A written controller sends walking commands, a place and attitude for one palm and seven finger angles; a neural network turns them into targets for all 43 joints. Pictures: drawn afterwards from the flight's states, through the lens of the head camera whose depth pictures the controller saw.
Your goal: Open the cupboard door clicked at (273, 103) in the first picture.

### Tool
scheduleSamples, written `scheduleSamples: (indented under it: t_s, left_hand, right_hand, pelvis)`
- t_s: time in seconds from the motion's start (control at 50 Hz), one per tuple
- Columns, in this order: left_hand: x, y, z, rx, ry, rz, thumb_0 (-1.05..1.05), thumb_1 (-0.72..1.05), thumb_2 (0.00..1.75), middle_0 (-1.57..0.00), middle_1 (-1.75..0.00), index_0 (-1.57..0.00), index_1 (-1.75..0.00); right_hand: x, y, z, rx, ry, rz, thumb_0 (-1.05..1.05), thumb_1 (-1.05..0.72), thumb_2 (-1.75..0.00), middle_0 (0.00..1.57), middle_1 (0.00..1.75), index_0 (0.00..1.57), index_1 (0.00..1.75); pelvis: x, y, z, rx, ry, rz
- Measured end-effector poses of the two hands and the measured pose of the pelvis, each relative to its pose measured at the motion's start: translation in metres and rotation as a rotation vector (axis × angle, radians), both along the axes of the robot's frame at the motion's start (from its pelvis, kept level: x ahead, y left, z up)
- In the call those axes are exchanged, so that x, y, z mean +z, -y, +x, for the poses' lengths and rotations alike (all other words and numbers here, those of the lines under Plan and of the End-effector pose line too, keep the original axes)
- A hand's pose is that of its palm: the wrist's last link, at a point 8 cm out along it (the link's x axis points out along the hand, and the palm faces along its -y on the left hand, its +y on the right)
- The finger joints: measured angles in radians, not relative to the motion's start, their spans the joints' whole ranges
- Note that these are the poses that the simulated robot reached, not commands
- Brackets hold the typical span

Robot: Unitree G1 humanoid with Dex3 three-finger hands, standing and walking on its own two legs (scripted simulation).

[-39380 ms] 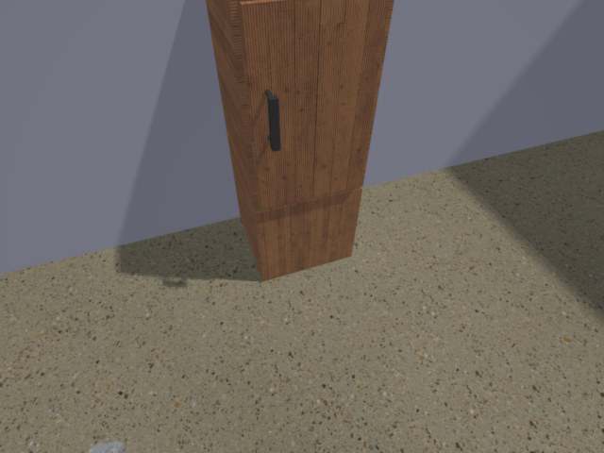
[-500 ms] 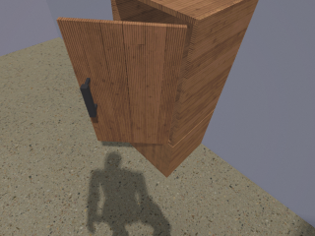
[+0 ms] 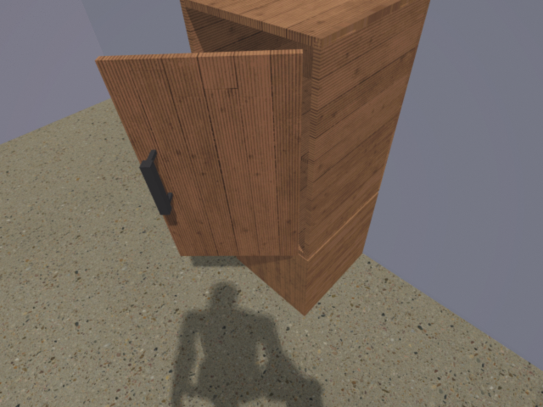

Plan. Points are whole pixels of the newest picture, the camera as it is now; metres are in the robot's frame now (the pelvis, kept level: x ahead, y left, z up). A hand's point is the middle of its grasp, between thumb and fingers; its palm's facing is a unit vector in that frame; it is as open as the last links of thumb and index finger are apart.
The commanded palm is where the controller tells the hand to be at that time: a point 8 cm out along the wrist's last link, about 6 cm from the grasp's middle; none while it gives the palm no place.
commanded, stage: look again from close up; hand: left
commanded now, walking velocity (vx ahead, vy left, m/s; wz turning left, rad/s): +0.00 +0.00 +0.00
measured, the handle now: (159, 182) +0.56 +0.29 -0.01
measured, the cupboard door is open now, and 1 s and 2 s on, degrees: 43 43 43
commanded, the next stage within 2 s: shuffle to correct the standing spot in 0.16 s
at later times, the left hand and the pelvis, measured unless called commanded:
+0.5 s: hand out of the picture -0.01 +0.14 -0.17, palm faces +0.07 -0.98 -0.20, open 7.4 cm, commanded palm none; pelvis +0.00 -0.03 +0.00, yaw +1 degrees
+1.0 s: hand out of the picture +0.04 +0.24 -0.18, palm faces +0.09 -0.97 -0.24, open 7.4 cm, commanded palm none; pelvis +0.03 +0.05 -0.01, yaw +1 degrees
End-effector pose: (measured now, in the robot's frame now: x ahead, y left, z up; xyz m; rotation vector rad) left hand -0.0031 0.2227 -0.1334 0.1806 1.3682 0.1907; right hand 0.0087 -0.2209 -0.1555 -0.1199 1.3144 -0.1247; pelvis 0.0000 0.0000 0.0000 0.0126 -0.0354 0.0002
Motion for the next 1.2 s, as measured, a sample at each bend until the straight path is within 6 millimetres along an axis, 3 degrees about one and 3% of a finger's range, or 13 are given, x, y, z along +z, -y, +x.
scheduleSamples:
  t_s: [0.3, 0.46, 0.62, 0.8, 0.92, 0.98, 1.04, 1.12, 1.2]
  left_hand:
    - [0.0, 0.032, -0.012, -0.003, -0.032, -0.027, 0.01, 0.91, 0.9, -0.2, -0.3, -0.2, -0.3]
    - [-0.005, 0.035, -0.014, 0.029, -0.028, -0.037, 0.0, 0.91, 0.9, -0.21, -0.3, -0.2, -0.3]
    - [-0.015, 0.008, -0.006, 0.058, -0.04, -0.045, 0.0, 0.9, 0.9, -0.21, -0.3, -0.2, -0.3]
    - [-0.01, -0.018, 0.04, 0.032, 0.047, 0.016, 0.0, 0.91, 0.9, -0.2, -0.3, -0.2, -0.3]
    - [-0.002, -0.036, 0.035, 0.069, 0.057, 0.021, 0.0, 0.9, 0.9, -0.2, -0.3, -0.2, -0.3]
    - [-0.008, -0.053, 0.031, 0.064, 0.012, 0.002, 0.0, 0.9, 0.9, -0.21, -0.3, -0.2, -0.3]
    - [-0.024, -0.076, 0.034, 0.062, -0.02, -0.006, 0.0, 0.9, 0.9, -0.21, -0.3, -0.2, -0.3]
    - [-0.024, -0.098, 0.052, 0.059, 0.0, 0.023, 0.0, 0.9, 0.9, -0.21, -0.3, -0.2, -0.3]
    - [-0.01, -0.1, 0.076, 0.036, 0.068, 0.029, 0.0, 0.91, 0.9, -0.2, -0.3, -0.2, -0.3]
  right_hand:
    - [0.006, 0.025, -0.022, 0.002, -0.082, 0.004, 0.0, -0.91, -0.89, 0.2, 0.3, 0.2, 0.3]
    - [0.004, 0.031, -0.029, 0.005, -0.134, -0.009, 0.0, -0.91, -0.89, 0.2, 0.3, 0.2, 0.3]
    - [0.012, 0.017, -0.014, 0.005, -0.112, -0.05, 0.0, -0.91, -0.89, 0.2, 0.3, 0.2, 0.3]
    - [-0.006, -0.008, 0.002, 0.0, -0.113, 0.0, 0.0, -0.91, -0.89, 0.2, 0.3, 0.2, 0.3]
    - [0.005, -0.02, 0.055, 0.04, -0.041, -0.014, 0.01, -0.92, -0.89, 0.2, 0.3, 0.2, 0.3]
    - [0.014, -0.027, 0.086, 0.044, 0.049, -0.035, 0.01, -0.92, -0.89, 0.2, 0.3, 0.2, 0.3]
    - [0.012, -0.036, 0.108, 0.052, 0.134, -0.076, 0.01, -0.92, -0.89, 0.2, 0.3, 0.2, 0.3]
    - [0.014, -0.052, 0.109, 0.061, 0.128, -0.083, 0.0, -0.91, -0.89, 0.2, 0.3, 0.2, 0.3]
    - [0.012, -0.065, 0.103, 0.069, 0.097, -0.05, 0.0, -0.91, -0.89, 0.2, 0.3, 0.2, 0.3]
  pelvis:
    - [0.004, 0.029, -0.008, 0.002, -0.016, 0.003]
    - [0.001, 0.03, -0.004, 0.014, -0.024, -0.01]
    - [-0.003, 0.008, 0.006, 0.009, -0.036, 0.004]
    - [-0.011, -0.005, 0.021, 0.012, -0.039, 0.01]
    - [-0.002, -0.027, 0.028, 0.029, -0.038, 0.025]
    - [-0.003, -0.041, 0.033, 0.021, -0.038, 0.037]
    - [-0.017, -0.061, 0.039, 0.018, -0.038, 0.016]
    - [-0.016, -0.069, 0.042, 0.02, -0.039, 0.024]
    - [-0.008, -0.07, 0.044, 0.022, -0.044, 0.022]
